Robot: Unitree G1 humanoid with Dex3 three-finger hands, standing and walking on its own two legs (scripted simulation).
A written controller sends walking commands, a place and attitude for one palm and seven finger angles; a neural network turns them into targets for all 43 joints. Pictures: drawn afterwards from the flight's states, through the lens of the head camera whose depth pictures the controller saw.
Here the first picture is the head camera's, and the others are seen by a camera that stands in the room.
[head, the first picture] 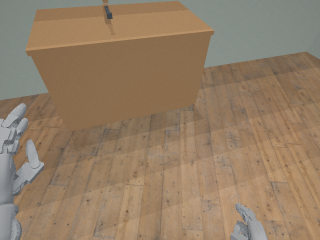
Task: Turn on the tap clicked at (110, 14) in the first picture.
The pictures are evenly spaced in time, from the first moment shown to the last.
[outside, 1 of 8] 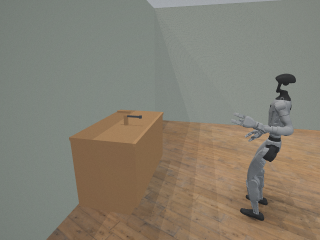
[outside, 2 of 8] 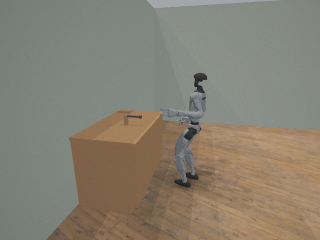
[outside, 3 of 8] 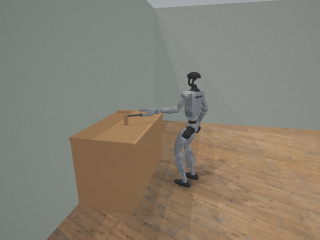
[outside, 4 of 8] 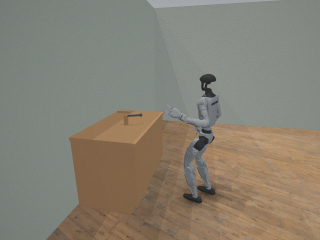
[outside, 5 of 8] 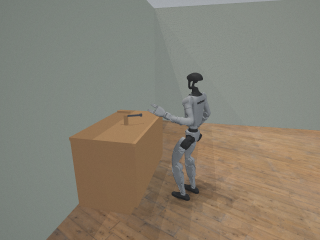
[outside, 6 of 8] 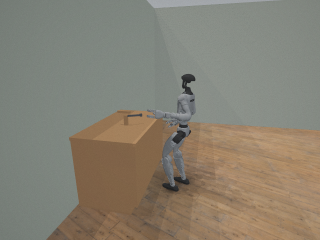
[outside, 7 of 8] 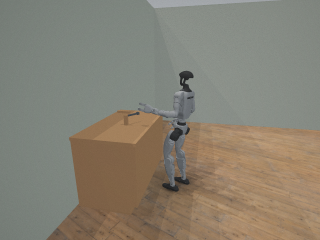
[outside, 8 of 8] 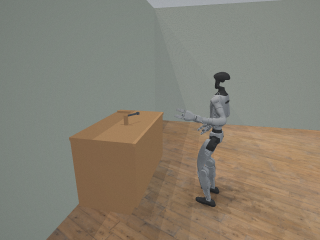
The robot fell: no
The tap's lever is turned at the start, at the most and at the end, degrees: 0 58 58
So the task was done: no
